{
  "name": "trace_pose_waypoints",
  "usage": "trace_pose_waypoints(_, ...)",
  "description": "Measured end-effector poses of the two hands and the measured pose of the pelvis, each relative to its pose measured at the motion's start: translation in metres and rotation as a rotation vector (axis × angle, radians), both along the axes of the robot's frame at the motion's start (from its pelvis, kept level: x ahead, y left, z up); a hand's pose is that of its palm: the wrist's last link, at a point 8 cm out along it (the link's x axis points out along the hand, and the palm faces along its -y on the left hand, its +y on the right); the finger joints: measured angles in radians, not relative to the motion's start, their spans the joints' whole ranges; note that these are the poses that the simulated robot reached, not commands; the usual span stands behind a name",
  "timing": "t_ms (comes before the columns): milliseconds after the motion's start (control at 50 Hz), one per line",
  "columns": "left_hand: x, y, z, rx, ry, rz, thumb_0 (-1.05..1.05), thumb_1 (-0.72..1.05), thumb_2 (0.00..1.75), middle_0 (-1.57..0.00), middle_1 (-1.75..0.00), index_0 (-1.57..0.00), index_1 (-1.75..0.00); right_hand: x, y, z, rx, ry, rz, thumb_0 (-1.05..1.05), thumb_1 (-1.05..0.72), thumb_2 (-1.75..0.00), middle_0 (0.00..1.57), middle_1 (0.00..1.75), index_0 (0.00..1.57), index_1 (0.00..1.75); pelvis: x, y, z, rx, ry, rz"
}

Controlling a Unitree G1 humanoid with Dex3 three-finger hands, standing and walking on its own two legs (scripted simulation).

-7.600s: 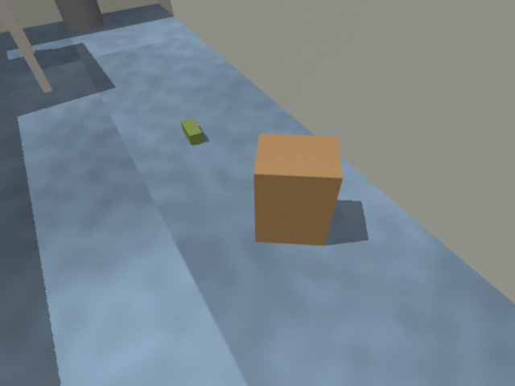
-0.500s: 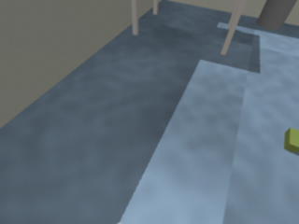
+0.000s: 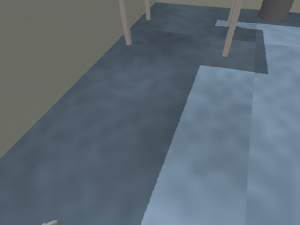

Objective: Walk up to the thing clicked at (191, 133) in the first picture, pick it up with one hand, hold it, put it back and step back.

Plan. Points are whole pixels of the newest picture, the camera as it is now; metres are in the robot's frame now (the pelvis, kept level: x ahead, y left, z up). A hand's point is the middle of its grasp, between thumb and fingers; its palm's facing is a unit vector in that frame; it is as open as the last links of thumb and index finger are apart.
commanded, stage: walk up
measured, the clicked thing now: out of the picture +0.67 -1.06 -0.72
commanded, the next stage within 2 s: none
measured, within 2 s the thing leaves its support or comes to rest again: neither
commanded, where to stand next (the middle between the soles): +0.52 +0.02 m, yaw +1 degrees
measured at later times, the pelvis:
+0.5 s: pelvis +0.18 +0.03 +0.01, yaw +1 degrees
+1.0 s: pelvis +0.34 +0.00 +0.01, yaw +2 degrees
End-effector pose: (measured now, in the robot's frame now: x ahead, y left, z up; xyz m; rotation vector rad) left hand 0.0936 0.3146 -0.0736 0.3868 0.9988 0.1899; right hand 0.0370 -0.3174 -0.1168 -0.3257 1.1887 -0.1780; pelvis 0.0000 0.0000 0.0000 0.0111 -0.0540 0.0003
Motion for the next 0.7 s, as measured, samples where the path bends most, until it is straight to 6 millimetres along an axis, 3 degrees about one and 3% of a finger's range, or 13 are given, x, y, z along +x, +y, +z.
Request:
trace_pose_waypoints(160, 0.008, 0.006, 0.006, -0.002, 0.085, 0.056, 0.00, 0.90, 0.90, -0.20, -0.30, -0.20, -0.30, 0.095, 0.006, 0.023, 0.010, -0.063, 0.076, 0.01, -0.90, -0.90, 0.20, 0.30, 0.20, 0.30, 0.055, 0.002, 0.015, -0.016, 0.017, 0.012)
trace_pose_waypoints(260, 0.020, 0.025, -0.011, -0.020, 0.138, 0.094, 0.00, 0.90, 0.90, -0.20, -0.30, -0.20, -0.30, 0.149, 0.015, 0.032, -0.025, -0.075, 0.113, 0.01, -0.90, -0.90, 0.20, 0.30, 0.20, 0.30, 0.096, 0.014, 0.009, -0.031, 0.020, 0.027)
trace_pose_waypoints(340, 0.044, 0.042, -0.033, -0.029, 0.183, 0.107, 0.01, 0.90, 0.90, -0.20, -0.30, -0.20, -0.30, 0.187, 0.025, 0.033, -0.069, -0.125, 0.114, 0.01, -0.90, -0.90, 0.20, 0.30, 0.20, 0.30, 0.129, 0.030, -0.003, -0.007, 0.012, 0.027)
trace_pose_waypoints(440, 0.092, 0.041, -0.034, -0.044, 0.194, 0.076, 0.01, 0.90, 0.90, -0.20, -0.30, -0.20, -0.30, 0.204, 0.033, 0.045, -0.069, -0.139, 0.070, 0.01, -0.90, -0.90, 0.20, 0.30, 0.21, 0.30, 0.160, 0.032, 0.006, -0.002, 0.004, 0.020)
trace_pose_waypoints(540, 0.142, 0.033, -0.024, -0.053, 0.172, 0.038, 0.01, 0.90, 0.90, -0.20, -0.30, -0.20, -0.30, 0.211, 0.026, 0.044, -0.061, -0.087, 0.048, 0.01, -0.90, -0.90, 0.20, 0.30, 0.21, 0.30, 0.191, 0.027, 0.012, 0.007, 0.006, 0.011)
trace_pose_waypoints(620, 0.182, 0.022, -0.014, -0.033, 0.154, 0.022, 0.01, 0.90, 0.90, -0.20, -0.30, -0.20, -0.30, 0.222, 0.010, 0.032, -0.042, -0.044, 0.024, 0.01, -0.90, -0.90, 0.20, 0.30, 0.21, 0.30, 0.220, 0.016, 0.010, 0.012, 0.010, 0.010)
trace_pose_waypoints(700, 0.217, 0.012, -0.011, 0.021, 0.109, 0.027, 0.00, 0.90, 0.90, -0.20, -0.30, -0.20, -0.30, 0.247, -0.011, 0.008, -0.027, -0.013, 0.012, 0.01, -0.90, -0.90, 0.20, 0.30, 0.21, 0.30, 0.253, -0.002, -0.003, -0.002, 0.006, 0.012)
